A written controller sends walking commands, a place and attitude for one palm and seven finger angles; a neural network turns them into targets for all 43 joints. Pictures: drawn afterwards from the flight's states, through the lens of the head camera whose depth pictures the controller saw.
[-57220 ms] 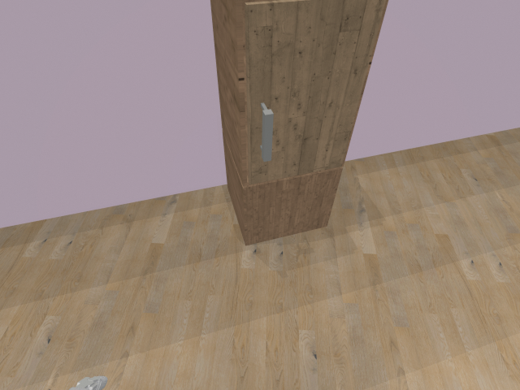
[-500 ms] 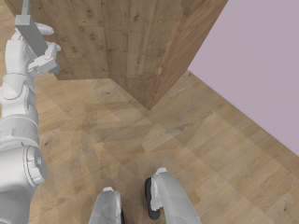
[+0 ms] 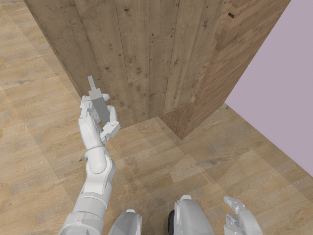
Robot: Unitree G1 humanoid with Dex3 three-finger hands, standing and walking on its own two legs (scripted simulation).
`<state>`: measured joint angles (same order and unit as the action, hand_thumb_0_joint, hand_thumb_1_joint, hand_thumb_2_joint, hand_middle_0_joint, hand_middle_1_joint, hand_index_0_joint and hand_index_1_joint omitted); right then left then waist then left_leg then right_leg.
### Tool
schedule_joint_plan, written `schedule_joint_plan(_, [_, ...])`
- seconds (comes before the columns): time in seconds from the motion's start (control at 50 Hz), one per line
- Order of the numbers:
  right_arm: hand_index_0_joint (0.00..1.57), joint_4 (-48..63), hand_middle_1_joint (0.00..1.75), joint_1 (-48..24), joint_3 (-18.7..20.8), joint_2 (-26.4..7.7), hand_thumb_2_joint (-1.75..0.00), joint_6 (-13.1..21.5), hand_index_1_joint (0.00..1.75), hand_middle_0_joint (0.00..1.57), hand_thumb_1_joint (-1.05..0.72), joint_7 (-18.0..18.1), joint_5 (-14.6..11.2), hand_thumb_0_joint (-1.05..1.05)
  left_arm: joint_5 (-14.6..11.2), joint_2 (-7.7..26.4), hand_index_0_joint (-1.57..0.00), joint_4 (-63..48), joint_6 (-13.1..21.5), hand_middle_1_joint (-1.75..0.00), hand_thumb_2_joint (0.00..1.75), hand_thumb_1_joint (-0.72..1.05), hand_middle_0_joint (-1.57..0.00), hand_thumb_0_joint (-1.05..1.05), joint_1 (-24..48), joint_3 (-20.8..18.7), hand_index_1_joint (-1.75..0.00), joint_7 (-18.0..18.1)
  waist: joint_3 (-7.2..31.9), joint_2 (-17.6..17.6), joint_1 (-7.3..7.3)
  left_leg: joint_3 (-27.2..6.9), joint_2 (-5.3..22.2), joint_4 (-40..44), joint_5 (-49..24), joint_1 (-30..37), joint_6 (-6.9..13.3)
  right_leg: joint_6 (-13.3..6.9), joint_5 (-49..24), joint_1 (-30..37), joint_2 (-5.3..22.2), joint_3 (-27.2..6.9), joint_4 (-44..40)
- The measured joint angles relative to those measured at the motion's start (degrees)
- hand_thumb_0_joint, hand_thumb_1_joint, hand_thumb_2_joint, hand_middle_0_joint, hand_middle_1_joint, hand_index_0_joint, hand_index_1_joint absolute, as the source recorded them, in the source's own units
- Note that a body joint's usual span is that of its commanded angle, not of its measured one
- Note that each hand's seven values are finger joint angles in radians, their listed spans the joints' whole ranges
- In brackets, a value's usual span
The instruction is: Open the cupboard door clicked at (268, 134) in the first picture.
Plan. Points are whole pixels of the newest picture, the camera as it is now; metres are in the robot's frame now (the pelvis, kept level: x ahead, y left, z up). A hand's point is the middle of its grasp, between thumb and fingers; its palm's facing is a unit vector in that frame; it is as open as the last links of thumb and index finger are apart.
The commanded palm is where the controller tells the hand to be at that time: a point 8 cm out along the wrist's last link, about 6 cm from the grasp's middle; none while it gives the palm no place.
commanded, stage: pull the door open along its arc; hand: left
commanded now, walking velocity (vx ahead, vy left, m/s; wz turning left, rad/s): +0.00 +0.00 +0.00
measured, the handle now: (101, 106) +0.44 +0.16 +0.01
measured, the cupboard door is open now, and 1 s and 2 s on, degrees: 72 92 93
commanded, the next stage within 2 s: open thumb and fingers to let go in 0.34 s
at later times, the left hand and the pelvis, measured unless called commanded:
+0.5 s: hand (146, 156) +0.30 +0.03 +0.02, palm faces +0.36 -0.93 -0.02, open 6.6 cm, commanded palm +0.26 +0.09 +0.01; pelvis -0.02 -0.04 +0.00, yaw +3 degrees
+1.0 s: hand (143, 153) +0.31 +0.04 +0.01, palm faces +0.35 -0.94 -0.02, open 13.1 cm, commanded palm +0.26 +0.09 +0.01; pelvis -0.03 -0.04 +0.00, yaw +4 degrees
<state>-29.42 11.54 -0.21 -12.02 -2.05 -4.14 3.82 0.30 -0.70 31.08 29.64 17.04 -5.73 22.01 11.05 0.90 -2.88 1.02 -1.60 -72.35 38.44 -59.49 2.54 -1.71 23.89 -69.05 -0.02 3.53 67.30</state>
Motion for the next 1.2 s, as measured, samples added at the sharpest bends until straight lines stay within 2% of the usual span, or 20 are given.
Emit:
schedule_joint_plan(0.04, [0.20,-0.7,0.30,-0.6,0.0,0.7,-0.90,0.3,0.30,0.20,-0.91,0.1,0.5,0.00,2.0,-1.0,-0.34,-0.2,0.2,-1.32,0.75,0.66,-0.32,0.02,-0.9,1.7,-1.31,3.2,0.0,-0.2,0.48,-0.2,-0.1,0.0,-0.2,0.1,-0.2,-0.3,0.0,0.1,0.1,0.2,0.2])
schedule_joint_plan(0.1, [0.20,-1.7,0.30,-0.9,0.1,1.6,-0.90,0.9,0.30,0.20,-0.90,0.4,0.9,0.00,4.0,-1.7,-0.33,-0.9,0.4,-1.32,0.75,0.66,-0.32,0.02,-2.9,4.4,-1.31,5.6,0.0,-0.4,0.97,-0.6,-0.2,0.3,-0.5,0.7,-0.7,-0.8,0.0,0.7,0.3,0.6,0.2])
schedule_joint_plan(0.3, [0.20,-4.4,0.30,-0.1,0.4,1.2,-0.90,3.7,0.30,0.21,-0.90,1.4,1.2,0.00,4.8,-3.9,-0.32,-3.6,0.9,-1.31,0.72,0.65,-0.30,0.03,-10.0,11.3,-1.32,8.2,-0.1,-0.5,1.35,-1.9,-0.4,1.5,-1.7,2.7,-2.0,-2.2,-0.2,2.9,0.7,1.8,-0.3])
schedule_joint_plan(0.44, [0.20,-4.7,0.30,-0.5,0.9,0.5,-0.90,6.0,0.30,0.20,-0.90,1.7,1.6,0.01,7.2,-6.2,-0.32,-7.0,0.5,-1.30,0.71,0.66,-0.29,0.04,-15.5,15.9,-1.32,10.8,0.3,-0.4,1.45,-2.0,-0.6,1.6,-2.0,3.0,-2.7,-2.9,0.0,2.9,0.9,1.9,0.3])
schedule_joint_plan(0.54, [0.20,-5.8,0.30,-2.9,0.7,0.8,-0.90,7.3,0.30,0.20,-0.90,3.0,1.9,0.01,9.4,-4.9,-0.32,-4.6,2.1,-1.31,0.73,0.62,-0.33,0.02,-12.5,15.3,-1.32,12.6,-0.3,-0.9,1.31,-2.5,-0.9,0.1,-2.1,1.6,-3.3,-3.5,0.3,1.5,1.4,2.4,2.1])
schedule_joint_plan(0.6, [0.20,-6.2,0.30,-4.1,0.7,1.0,-0.90,7.6,0.30,0.20,-0.90,3.4,1.8,0.01,8.6,-3.5,-0.33,-3.5,1.8,-1.31,0.74,0.58,-0.35,0.01,-10.2,14.6,-1.32,12.0,-0.8,-0.9,1.28,-2.8,-0.9,-0.5,-2.2,0.9,-3.6,-3.9,0.1,0.9,1.5,2.7,2.6])
schedule_joint_plan(0.7, [0.20,-6.1,0.30,-4.5,0.5,1.0,-0.90,7.5,0.30,0.20,-0.90,3.7,1.3,0.01,5.0,-3.3,-0.35,-3.0,0.7,-1.30,0.69,0.42,-0.37,0.01,-8.6,13.5,-1.30,10.2,-1.2,-0.3,1.37,-2.9,-1.0,-0.1,-2.9,0.9,-3.8,-4.0,-0.5,1.0,1.6,2.8,2.1])
schedule_joint_plan(0.78, [0.20,-6.2,0.30,-3.9,0.2,0.9,-0.90,7.4,0.30,0.20,-0.90,3.9,1.2,0.01,4.1,-3.6,-0.35,-2.0,0.5,-1.28,0.61,0.23,-0.36,0.01,-8.1,12.8,-1.28,9.2,-1.0,-0.4,1.34,-2.8,-1.1,0.5,-3.4,1.3,-3.8,-3.9,-0.9,1.3,1.7,2.6,1.7])
schedule_joint_plan(0.98, [0.20,-6.5,0.30,-2.0,0.7,0.1,-0.90,7.3,0.30,0.20,-0.90,3.6,1.3,0.01,4.9,-3.8,-0.32,-0.4,1.8,-1.19,0.39,-0.31,-0.32,0.00,-7.2,12.9,-1.19,9.9,-0.9,-0.5,0.98,-2.4,-1.1,-0.2,-3.2,0.8,-3.4,-3.6,-1.0,1.0,1.6,2.3,2.0])
schedule_joint_plan(1.08, [0.20,-6.7,0.30,-1.7,0.8,0.0,-0.90,7.1,0.30,0.20,-0.90,3.5,1.4,0.01,5.7,-4.1,-0.28,0.1,2.1,-1.05,0.33,-0.43,-0.30,0.00,-6.8,13.4,-1.05,10.8,-1.0,-0.5,0.92,-2.1,-1.2,-0.4,-3.2,0.6,-3.0,-3.3,-1.2,0.8,1.7,2.0,2.0])
schedule_joint_plan(1.2, [0.20,-6.8,0.30,-1.7,0.6,0.4,-0.90,6.9,0.30,0.20,-0.90,3.5,1.6,0.01,6.5,-4.4,-0.25,1.2,2.2,-0.81,0.31,-0.48,-0.27,-0.01,-5.9,14.0,-0.82,11.5,-0.9,-0.5,0.91,-1.8,-1.3,-0.3,-3.2,0.5,-2.5,-2.9,-1.4,0.7,1.7,1.7,1.7])
